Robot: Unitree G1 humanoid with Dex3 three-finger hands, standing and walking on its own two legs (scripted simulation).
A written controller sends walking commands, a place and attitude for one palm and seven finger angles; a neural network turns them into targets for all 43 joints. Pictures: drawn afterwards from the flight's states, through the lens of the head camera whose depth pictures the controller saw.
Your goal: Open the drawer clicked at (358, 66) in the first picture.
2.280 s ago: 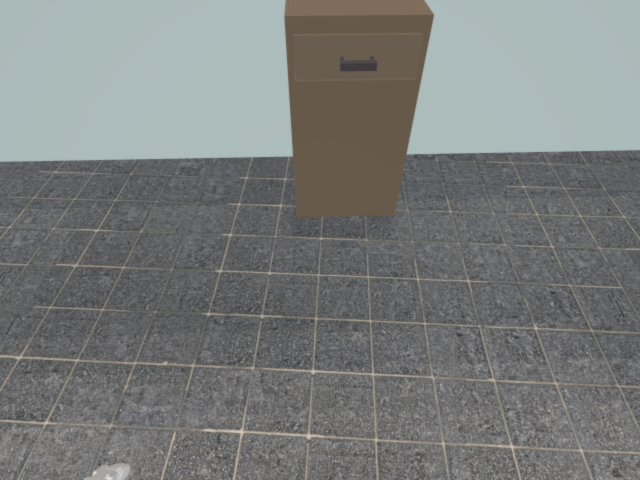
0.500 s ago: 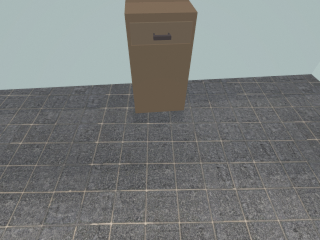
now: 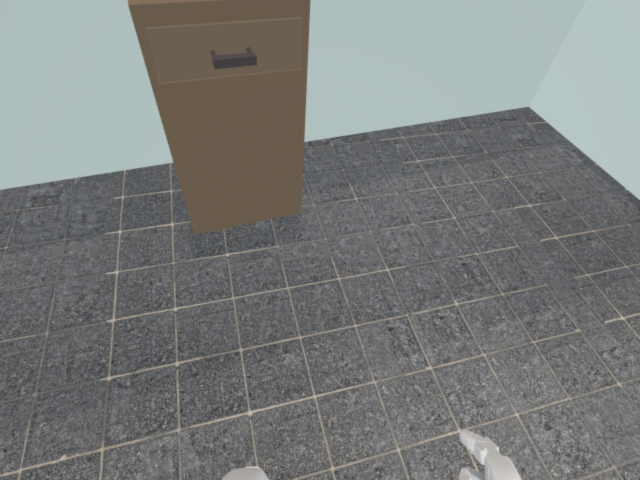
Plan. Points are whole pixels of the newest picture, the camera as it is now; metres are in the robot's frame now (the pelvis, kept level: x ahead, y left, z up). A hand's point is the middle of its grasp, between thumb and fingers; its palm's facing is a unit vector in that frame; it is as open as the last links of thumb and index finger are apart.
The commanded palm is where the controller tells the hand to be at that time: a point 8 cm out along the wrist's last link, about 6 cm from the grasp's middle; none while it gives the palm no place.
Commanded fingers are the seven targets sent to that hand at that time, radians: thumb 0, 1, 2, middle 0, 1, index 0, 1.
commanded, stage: walk to a spot facing it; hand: left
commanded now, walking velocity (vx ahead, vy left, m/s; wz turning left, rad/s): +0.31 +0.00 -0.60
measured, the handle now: (233, 56) +1.08 +0.37 -0.04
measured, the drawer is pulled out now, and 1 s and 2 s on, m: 0.00 0.00 0.00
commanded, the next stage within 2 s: turn to face it in 1.16 s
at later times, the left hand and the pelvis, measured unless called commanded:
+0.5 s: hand (309, 304) +0.42 +0.06 -0.14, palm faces -0.40 -0.89 -0.21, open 7.4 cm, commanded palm none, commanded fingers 0.00 0.90 0.90 -0.20 -0.30 -0.20 -0.30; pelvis +0.18 -0.04 -0.01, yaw -19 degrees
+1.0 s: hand (286, 286) +0.46 +0.11 -0.16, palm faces -0.44 -0.88 -0.18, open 7.3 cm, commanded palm none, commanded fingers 0.00 0.90 0.90 -0.20 -0.30 -0.20 -0.30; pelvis +0.36 -0.06 +0.02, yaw -33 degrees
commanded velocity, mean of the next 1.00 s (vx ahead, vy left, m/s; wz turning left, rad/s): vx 0.31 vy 0.00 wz -0.50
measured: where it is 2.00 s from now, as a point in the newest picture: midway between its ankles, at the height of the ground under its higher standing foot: (380, 403)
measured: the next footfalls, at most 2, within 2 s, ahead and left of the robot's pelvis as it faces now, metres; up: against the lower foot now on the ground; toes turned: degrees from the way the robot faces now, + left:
right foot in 0.46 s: +0.28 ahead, -0.17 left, +0.00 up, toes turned -26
left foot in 0.88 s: +0.46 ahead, +0.00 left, +0.00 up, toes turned -21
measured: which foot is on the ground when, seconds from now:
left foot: down 0.00-0.46, up 0.48-0.86, down 0.88-1.00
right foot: up 0.00-0.44, down 0.46-0.90, up 0.92-1.00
